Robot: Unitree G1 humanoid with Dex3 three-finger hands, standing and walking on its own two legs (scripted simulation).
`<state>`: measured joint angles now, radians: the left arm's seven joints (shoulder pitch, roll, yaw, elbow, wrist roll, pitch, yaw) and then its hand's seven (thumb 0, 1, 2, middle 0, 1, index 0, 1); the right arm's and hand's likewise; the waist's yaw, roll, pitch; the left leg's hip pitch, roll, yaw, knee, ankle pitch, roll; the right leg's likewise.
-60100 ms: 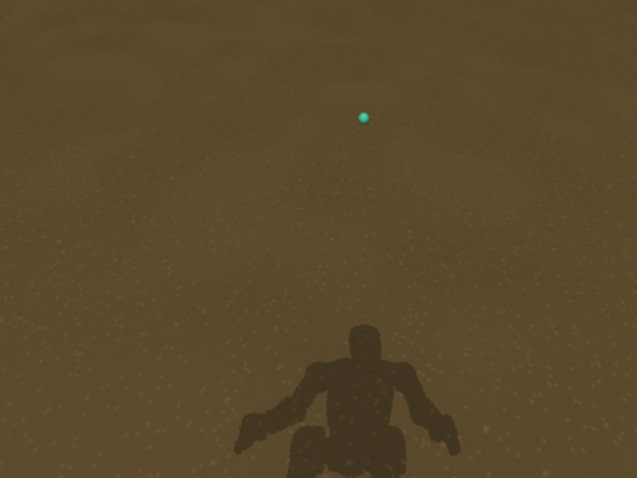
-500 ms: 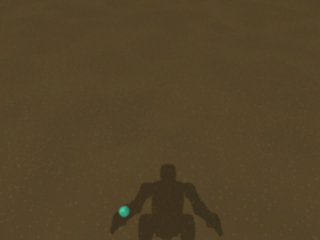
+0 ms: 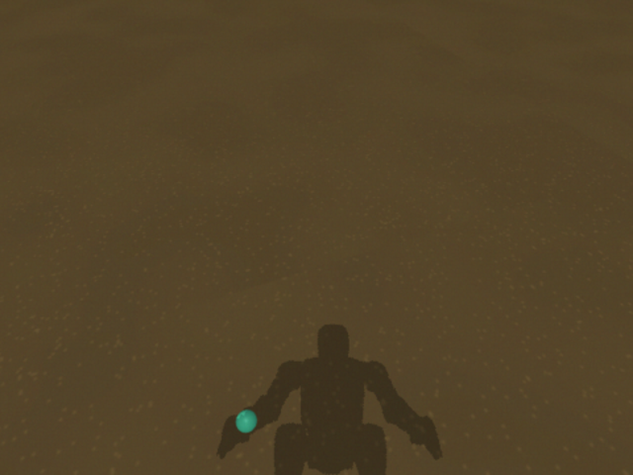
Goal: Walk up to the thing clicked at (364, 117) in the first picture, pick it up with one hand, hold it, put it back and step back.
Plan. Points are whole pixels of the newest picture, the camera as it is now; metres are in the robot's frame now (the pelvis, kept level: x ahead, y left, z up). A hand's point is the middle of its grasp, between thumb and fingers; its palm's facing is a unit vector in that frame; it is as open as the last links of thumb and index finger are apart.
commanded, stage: stand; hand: left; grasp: from above
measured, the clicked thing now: (246, 421) +0.48 +0.24 -0.75
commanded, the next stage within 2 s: step back in 0.56 s
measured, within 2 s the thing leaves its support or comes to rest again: neither
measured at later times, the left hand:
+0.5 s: hand out of the picture +0.08 +0.24 -0.16, palm faces +0.00 -0.94 -0.34, open 7.4 cm
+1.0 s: hand out of the picture +0.09 +0.32 -0.18, palm faces -0.02 -0.94 -0.34, open 7.4 cm
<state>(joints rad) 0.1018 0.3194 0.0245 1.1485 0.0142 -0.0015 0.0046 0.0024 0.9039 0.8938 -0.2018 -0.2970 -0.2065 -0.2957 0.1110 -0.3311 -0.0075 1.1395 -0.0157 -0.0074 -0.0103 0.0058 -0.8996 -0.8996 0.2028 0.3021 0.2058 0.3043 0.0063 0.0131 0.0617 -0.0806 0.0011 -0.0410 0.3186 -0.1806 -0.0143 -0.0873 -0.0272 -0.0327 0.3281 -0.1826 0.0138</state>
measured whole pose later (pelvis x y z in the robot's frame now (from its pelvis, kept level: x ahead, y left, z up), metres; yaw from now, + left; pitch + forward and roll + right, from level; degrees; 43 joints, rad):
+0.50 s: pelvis +0.00 +0.00 +0.00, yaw +0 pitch -3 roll +0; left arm 0.11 0.33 0.02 1.14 0.01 -0.01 0.00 0.00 0.90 0.89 -0.20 -0.30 -0.21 -0.30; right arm 0.12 -0.34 0.00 1.14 -0.01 -0.01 0.00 0.01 -0.90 -0.90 0.20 0.30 0.21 0.30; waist 0.00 0.01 0.06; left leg -0.08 0.01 -0.04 0.32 -0.18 -0.02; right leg -0.09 -0.02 -0.03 0.32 -0.18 0.01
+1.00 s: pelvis -0.06 +0.06 -0.02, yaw +0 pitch -1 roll -2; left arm 0.01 0.40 0.07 0.91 0.00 0.07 0.03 0.00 0.91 0.89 -0.20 -0.30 -0.20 -0.29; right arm 0.16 -0.34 -0.05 0.96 -0.03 0.03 0.00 0.01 -0.90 -0.90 0.20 0.30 0.21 0.30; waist -0.03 -0.06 0.21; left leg -0.27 -0.04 -0.02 0.59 -0.29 0.05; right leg -0.46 0.10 0.16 1.05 -0.53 -0.02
